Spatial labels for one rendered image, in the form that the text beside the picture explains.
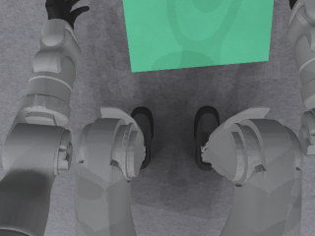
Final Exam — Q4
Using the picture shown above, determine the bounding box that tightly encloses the left robot forearm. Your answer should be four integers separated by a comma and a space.
1, 19, 82, 171

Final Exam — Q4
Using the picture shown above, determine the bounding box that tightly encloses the robot right shin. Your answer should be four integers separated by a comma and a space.
201, 106, 304, 176

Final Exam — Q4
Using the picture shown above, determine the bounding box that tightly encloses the robot left upper arm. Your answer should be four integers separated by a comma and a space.
0, 123, 73, 236

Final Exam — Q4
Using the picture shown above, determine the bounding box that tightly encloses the robot right upper arm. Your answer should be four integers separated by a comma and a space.
298, 107, 315, 158

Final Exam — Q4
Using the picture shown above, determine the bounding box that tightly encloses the robot left shin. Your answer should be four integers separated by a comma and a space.
75, 106, 146, 167

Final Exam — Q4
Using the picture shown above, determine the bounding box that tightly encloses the carton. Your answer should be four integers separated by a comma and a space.
122, 0, 274, 73

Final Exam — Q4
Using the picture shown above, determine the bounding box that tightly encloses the left robot hand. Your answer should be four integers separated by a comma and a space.
45, 0, 90, 30

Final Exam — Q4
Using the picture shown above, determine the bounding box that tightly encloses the robot shin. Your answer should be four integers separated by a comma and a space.
75, 106, 146, 167
201, 106, 304, 176

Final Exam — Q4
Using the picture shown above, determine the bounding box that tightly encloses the right robot forearm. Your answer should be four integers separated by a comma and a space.
286, 0, 315, 109

